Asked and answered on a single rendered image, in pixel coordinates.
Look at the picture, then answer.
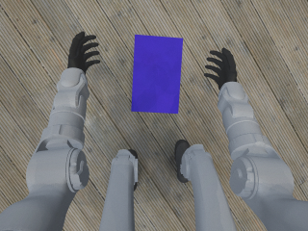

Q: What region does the robot right hand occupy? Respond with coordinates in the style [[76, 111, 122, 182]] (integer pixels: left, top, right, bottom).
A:
[[204, 47, 238, 90]]

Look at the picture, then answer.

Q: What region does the robot left upper arm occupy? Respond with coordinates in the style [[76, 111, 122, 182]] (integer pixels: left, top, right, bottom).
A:
[[0, 147, 90, 231]]

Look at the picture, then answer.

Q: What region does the robot right upper arm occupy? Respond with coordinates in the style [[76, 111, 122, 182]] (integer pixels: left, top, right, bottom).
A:
[[229, 155, 308, 231]]

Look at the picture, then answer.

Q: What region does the robot right shin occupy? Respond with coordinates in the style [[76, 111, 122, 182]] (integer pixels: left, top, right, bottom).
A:
[[180, 144, 213, 179]]

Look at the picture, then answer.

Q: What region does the robot right forearm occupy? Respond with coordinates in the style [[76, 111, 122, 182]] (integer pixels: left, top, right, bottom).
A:
[[217, 81, 295, 189]]

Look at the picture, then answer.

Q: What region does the robot left forearm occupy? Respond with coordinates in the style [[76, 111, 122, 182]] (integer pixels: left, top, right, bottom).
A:
[[26, 67, 90, 190]]

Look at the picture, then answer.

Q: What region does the robot left hand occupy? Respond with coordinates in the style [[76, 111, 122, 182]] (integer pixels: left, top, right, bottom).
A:
[[67, 31, 100, 74]]

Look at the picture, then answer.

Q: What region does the left robot thigh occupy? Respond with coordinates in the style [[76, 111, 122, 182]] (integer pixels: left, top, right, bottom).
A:
[[98, 155, 139, 231]]

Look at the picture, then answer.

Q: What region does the carton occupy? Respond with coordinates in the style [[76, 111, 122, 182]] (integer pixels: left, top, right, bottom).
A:
[[131, 35, 183, 114]]

